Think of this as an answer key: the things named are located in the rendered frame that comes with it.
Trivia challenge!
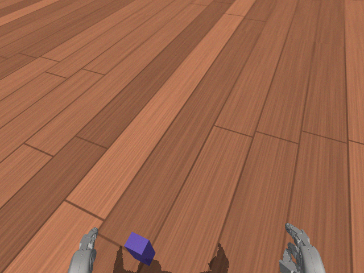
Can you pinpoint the right robot hand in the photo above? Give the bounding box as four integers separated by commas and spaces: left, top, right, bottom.
279, 223, 326, 273

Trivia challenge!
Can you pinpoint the left robot hand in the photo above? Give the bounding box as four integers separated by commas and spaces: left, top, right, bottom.
68, 227, 98, 273

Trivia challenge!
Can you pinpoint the carton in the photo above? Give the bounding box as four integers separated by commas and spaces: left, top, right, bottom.
124, 232, 155, 266

